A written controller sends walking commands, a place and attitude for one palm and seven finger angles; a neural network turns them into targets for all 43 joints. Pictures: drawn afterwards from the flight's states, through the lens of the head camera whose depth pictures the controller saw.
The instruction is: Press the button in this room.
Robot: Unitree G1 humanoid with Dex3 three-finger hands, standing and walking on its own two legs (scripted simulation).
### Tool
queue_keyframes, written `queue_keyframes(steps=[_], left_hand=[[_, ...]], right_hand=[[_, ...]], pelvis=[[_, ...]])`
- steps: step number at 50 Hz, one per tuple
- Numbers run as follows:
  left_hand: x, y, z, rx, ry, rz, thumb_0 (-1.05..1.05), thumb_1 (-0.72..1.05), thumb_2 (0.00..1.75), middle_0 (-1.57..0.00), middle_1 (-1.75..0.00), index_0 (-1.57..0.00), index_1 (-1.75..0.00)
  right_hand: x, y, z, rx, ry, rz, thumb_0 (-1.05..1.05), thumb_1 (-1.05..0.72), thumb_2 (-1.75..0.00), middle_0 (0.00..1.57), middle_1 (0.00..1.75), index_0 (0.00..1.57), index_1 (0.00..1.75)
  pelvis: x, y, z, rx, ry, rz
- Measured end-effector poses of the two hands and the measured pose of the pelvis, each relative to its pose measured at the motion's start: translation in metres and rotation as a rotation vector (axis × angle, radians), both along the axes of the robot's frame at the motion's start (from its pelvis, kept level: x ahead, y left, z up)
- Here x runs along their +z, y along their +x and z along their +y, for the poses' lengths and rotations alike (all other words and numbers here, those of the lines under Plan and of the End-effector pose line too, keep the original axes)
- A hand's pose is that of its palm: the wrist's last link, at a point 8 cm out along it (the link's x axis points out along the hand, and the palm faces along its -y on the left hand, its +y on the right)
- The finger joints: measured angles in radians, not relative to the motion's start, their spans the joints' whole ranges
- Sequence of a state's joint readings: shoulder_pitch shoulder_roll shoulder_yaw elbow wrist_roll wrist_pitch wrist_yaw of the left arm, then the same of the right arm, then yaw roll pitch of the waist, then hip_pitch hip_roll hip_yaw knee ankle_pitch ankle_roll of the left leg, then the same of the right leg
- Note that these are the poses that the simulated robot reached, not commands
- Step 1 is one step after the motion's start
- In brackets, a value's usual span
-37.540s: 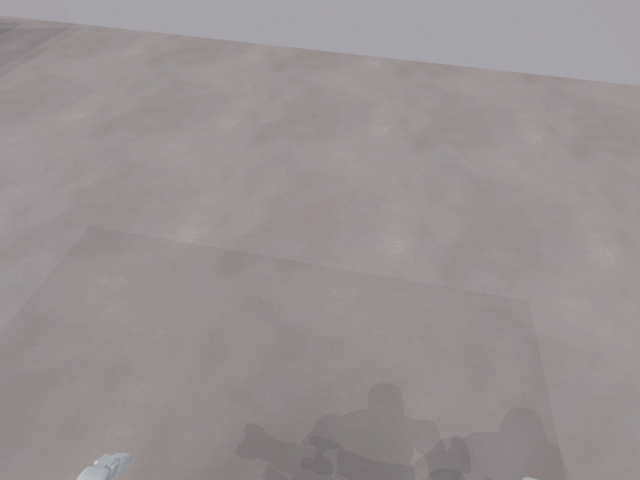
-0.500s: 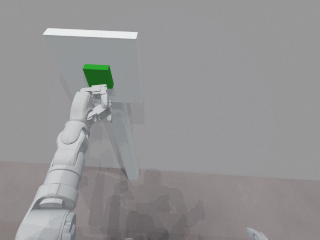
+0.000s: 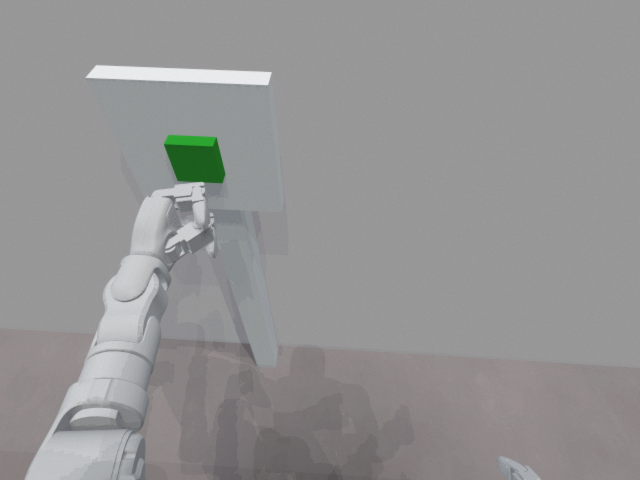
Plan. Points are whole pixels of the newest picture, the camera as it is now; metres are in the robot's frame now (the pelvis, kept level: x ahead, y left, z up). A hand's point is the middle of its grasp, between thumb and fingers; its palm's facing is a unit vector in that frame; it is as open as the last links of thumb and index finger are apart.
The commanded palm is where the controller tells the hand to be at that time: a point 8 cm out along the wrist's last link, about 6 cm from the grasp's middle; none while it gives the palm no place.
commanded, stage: aim a knuckle at the button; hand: left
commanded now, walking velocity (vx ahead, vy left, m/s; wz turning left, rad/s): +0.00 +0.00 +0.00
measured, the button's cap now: (197, 158) +0.50 +0.17 +0.13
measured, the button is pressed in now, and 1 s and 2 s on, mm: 0 7 0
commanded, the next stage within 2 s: press the button with the knuckle in 0.20 s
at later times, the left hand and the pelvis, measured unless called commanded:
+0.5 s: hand (218, 220) +0.42 +0.13 +0.10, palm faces -0.09 -1.00 -0.01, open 3.1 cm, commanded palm +0.40 +0.20 +0.10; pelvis -0.01 +0.01 +0.00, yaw +0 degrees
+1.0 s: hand (218, 199) +0.45 +0.14 +0.10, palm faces -0.07 -1.00 -0.02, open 2.7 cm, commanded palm +0.44 +0.19 +0.10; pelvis -0.01 +0.00 -0.01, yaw +0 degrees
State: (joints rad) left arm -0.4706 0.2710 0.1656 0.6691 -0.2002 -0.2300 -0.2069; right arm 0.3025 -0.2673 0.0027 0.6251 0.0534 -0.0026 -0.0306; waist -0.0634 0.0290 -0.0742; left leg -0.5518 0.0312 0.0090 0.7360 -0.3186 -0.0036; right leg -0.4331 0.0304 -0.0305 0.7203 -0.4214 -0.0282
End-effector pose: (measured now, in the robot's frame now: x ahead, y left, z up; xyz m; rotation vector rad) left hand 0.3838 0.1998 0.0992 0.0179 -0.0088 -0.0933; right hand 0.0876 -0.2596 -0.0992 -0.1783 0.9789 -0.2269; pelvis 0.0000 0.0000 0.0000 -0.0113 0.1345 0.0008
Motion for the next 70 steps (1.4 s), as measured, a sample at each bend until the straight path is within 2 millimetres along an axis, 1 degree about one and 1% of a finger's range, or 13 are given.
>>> queue_keyframes(steps=[5, 10, 15, 20, 26, 30, 36, 44, 56, 62, 70], left_hand=[[0.003, 0.0, -0.007, 0.004, -0.014, -0.012, 0.01, 0.9, 0.9, -1.31, -1.5, -1.3, -1.5], [0.001, 0.002, 0.0, 0.028, -0.005, 0.002, 0.01, 0.89, 0.9, -1.31, -1.5, -1.3, -1.5], [0.001, 0.002, 0.006, 0.028, 0.005, -0.003, 0.01, 0.9, 0.9, -1.3, -1.5, -1.3, -1.5], [0.002, 0.004, -0.001, 0.001, 0.001, -0.013, 0.01, 0.9, 0.9, -1.31, -1.51, -1.3, -1.5], [0.001, 0.019, -0.011, 0.003, -0.006, 0.002, 0.01, 0.9, 0.9, -1.31, -1.5, -1.3, -1.5], [0.004, 0.03, -0.013, 0.018, -0.003, -0.005, 0.01, 0.9, 0.9, -1.31, -1.5, -1.3, -1.5], [0.006, 0.04, -0.011, 0.023, 0.001, 0.0, 0.01, 0.9, 0.9, -1.3, -1.5, -1.3, -1.5], [0.003, 0.046, -0.007, 0.023, -0.007, 0.008, -0.03, 0.84, 0.9, -1.3, -1.5, -1.3, -1.5], [0.002, 0.056, -0.004, 0.021, 0.0, 0.017, -0.05, 0.79, 0.92, -1.3, -1.5, -1.32, -1.5], [0.003, 0.059, -0.004, 0.026, 0.007, 0.019, -0.05, 0.77, 0.93, -1.3, -1.5, -1.34, -1.5], [0.003, 0.061, -0.003, 0.021, 0.012, 0.022, -0.05, 0.75, 0.95, -1.3, -1.5, -1.37, -1.5]], right_hand=[[0.005, 0.012, 0.005, 0.019, 0.004, -0.053, 0.01, -0.91, -0.9, 0.2, 0.3, 0.2, 0.3], [0.006, 0.011, 0.009, 0.027, 0.009, -0.06, 0.01, -0.91, -0.9, 0.2, 0.3, 0.2, 0.3], [0.002, -0.001, 0.012, 0.021, 0.012, -0.027, 0.01, -0.91, -0.9, 0.2, 0.3, 0.2, 0.3], [-0.005, -0.015, 0.012, 0.011, 0.013, 0.021, 0.01, -0.91, -0.9, 0.2, 0.3, 0.2, 0.3], [-0.009, -0.031, 0.012, -0.013, 0.008, 0.057, 0.01, -0.91, -0.9, 0.2, 0.3, 0.2, 0.3], [-0.01, -0.042, 0.011, -0.034, 0.009, 0.074, 0.01, -0.91, -0.9, 0.2, 0.3, 0.2, 0.3], [-0.012, -0.056, 0.009, -0.056, 0.013, 0.114, 0.01, -0.91, -0.9, 0.2, 0.3, 0.2, 0.3], [-0.013, -0.064, 0.004, -0.061, -0.002, 0.154, 0.01, -0.91, -0.9, 0.2, 0.3, 0.2, 0.3], [-0.017, -0.073, 0.0, -0.049, -0.022, 0.178, 0.01, -0.91, -0.9, 0.2, 0.3, 0.2, 0.3], [-0.02, -0.086, 0.001, -0.044, -0.024, 0.2, 0.0, -0.91, -0.9, 0.2, 0.3, 0.2, 0.3], [-0.021, -0.108, 0.003, -0.052, -0.035, 0.232, 0.0, -0.91, -0.9, 0.21, 0.3, 0.2, 0.3]], pelvis=[[-0.001, -0.003, 0.001, -0.002, 0.003, -0.006], [-0.001, -0.006, 0.001, -0.004, 0.003, -0.008], [-0.002, -0.008, 0.003, -0.003, -0.002, -0.004], [-0.003, -0.009, 0.006, 0.002, -0.005, -0.001], [-0.004, -0.01, 0.008, -0.004, -0.004, 0.01], [-0.005, -0.01, 0.008, -0.014, -0.002, 0.02], [-0.006, -0.008, 0.007, -0.019, -0.001, 0.032], [-0.007, -0.008, 0.005, -0.014, -0.004, 0.044], [-0.012, -0.018, 0.003, 0.001, -0.014, 0.069], [-0.015, -0.024, 0.004, 0.01, -0.019, 0.08], [-0.018, -0.033, 0.005, 0.015, -0.027, 0.092]])
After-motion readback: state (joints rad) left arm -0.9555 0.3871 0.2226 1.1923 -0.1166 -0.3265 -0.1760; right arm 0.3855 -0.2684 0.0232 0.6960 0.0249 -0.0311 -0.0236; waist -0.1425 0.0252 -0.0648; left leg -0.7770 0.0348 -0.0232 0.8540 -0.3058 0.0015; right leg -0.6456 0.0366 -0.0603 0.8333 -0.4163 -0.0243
